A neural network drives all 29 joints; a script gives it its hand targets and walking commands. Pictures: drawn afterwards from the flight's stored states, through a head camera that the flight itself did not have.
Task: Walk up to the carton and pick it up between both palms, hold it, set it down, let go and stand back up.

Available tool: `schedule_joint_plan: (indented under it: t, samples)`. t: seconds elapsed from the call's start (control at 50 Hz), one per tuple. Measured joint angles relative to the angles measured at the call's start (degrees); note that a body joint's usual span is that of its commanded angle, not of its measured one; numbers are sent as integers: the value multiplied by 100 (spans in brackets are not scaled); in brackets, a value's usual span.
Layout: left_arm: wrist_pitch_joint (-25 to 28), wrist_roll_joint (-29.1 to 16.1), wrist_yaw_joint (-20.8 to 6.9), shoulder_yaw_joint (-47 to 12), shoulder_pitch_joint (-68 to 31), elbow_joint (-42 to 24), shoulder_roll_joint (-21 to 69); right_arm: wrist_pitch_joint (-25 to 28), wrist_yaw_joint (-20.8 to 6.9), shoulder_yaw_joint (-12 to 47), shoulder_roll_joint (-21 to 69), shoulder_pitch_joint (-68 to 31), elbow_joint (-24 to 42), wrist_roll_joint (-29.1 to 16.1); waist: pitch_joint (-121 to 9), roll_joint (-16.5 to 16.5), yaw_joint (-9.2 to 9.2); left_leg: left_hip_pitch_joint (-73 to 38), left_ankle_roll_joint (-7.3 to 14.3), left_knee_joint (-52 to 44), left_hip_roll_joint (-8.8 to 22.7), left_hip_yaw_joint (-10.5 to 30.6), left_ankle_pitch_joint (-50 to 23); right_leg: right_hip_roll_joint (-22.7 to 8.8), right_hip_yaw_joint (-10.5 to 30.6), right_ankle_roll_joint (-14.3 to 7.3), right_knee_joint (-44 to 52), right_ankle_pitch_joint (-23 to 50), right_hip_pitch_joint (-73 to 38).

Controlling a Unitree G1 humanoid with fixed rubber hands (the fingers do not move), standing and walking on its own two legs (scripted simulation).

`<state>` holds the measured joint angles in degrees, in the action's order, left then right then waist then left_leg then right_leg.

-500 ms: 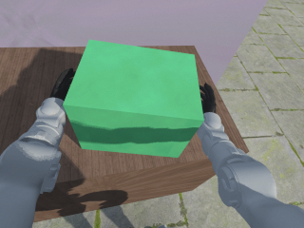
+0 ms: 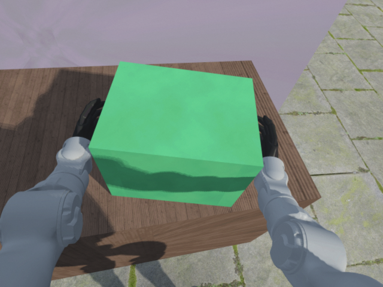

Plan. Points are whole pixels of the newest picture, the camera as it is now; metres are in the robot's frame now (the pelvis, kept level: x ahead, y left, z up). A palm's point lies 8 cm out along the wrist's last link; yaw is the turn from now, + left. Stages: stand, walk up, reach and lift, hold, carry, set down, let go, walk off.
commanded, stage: reach and lift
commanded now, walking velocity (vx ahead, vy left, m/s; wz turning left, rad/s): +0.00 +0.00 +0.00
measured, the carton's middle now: (179, 139) +0.45 -0.04 -0.01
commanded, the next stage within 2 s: none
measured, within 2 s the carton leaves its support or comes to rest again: leaves its support in 0.54 s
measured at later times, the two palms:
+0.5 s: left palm (90, 143) +0.42 +0.16 +0.04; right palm (275, 158) +0.35 -0.24 +0.03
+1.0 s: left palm (65, 133) +0.42 +0.19 +0.09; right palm (272, 137) +0.37 -0.21 +0.09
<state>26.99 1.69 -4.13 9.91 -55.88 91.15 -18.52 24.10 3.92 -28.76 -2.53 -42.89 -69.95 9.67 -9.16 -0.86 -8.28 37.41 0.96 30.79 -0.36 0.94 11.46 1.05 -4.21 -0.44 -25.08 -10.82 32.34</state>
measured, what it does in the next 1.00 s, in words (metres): stands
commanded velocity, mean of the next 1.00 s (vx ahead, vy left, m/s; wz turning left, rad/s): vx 0.00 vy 0.00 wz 0.00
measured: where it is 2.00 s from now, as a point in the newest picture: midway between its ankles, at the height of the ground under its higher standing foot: outside the picture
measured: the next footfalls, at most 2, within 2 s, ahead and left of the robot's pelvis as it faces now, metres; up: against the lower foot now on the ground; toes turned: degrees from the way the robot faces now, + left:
none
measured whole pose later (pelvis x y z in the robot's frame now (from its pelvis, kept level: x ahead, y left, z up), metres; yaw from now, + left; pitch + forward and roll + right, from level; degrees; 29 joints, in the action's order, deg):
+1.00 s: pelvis +0.01 +0.01 +0.02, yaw -2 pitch +5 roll -1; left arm 10.5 -6.4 -1.3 2.6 -41.7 66.7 -15.2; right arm 9.7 5.8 -9.9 -7.0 -34.9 -55.5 -6.1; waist -4.4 1.2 -3.0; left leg 14.2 2.9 17.7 -1.6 -2.3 8.2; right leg -0.1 -0.7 0.7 -14.4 -7.7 11.3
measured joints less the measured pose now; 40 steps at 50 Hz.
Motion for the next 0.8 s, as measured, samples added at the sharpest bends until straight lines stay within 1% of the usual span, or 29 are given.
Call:
schedule_joint_plan:
  t: [0.08, 0.14, 0.22, 0.42, 0.54, 0.6, 0.66, 0.74, 0.8]
  samples:
    - [86, 92, -9, 203, 112, 19, 34, 60, -16, -102, 39, 80, 111, 231, 89, -104, 12, -202, 63, -171, -21, 1, -48, -18, -11, 1, 132, 25, -186]
    - [114, 71, -33, 195, 183, -31, 45, 86, 27, -29, 72, 189, 226, 247, 124, -101, 29, -335, 72, -297, -19, -7, -88, -16, -7, -10, 235, 53, -304]
    - [116, -30, -39, 90, 335, -143, 113, 108, 76, 192, 63, 406, 360, 113, 161, -45, 83, -545, 51, -459, -6, -22, -129, -3, 8, -27, 396, 101, -506]
    - [39, -333, 35, -217, 831, -573, 327, 39, 87, 706, -50, 858, 643, -268, 176, 5, 176, -923, 32, -756, 6, -78, -221, 7, 60, -43, 659, 197, -846]
    - [-67, -588, 103, -435, 1025, -793, 427, -222, 91, 1063, -161, 1053, 977, -531, 104, -44, 228, -1071, 59, -904, -10, -144, -281, -12, 124, -29, 712, 232, -929]
    - [-209, -808, 132, -640, 1122, -995, 409, -417, 148, 1437, -255, 1062, 1107, -908, 95, -61, 271, -1209, 75, -948, -6, -205, -283, -11, 191, -15, 728, 240, -1030]
    - [-417, -924, 144, -725, 1172, -1186, 377, -653, 213, 1751, -341, 1028, 1228, -1198, 104, -67, 292, -1419, 98, -1011, -20, -249, -280, -23, 246, 5, 753, 239, -1208]
    - [-699, -1090, 157, -811, 1154, -1394, 353, -949, 242, 1914, -421, 940, 1377, -1402, 92, -39, 333, -1683, 131, -1108, -66, -271, -300, -65, 278, 39, 788, 228, -1441]
    - [-910, -1045, 154, -711, 1081, -1511, 332, -1139, 246, 1934, -455, 796, 1412, -1466, 191, 8, 383, -1925, 161, -1183, -95, -299, -314, -92, 312, 66, 833, 235, -1661]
